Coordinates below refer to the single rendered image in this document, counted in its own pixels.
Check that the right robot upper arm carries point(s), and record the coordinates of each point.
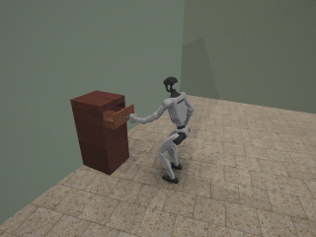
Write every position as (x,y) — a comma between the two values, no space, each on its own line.
(189,105)

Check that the robot left forearm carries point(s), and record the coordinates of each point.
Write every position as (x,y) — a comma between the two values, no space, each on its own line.
(146,120)

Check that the drawer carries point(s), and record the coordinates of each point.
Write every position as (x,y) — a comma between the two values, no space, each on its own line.
(115,117)

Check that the cabinet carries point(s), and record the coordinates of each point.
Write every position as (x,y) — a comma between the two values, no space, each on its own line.
(102,148)

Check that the robot left foot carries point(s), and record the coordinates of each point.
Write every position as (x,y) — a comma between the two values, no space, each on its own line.
(167,178)

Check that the robot right forearm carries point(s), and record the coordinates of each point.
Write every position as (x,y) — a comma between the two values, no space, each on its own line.
(188,117)

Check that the left robot upper arm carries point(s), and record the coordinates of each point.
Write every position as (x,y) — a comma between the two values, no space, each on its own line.
(166,104)

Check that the humanoid robot head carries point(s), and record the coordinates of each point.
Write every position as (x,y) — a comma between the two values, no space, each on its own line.
(171,81)

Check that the robot left hand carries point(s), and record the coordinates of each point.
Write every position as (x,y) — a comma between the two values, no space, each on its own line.
(132,118)

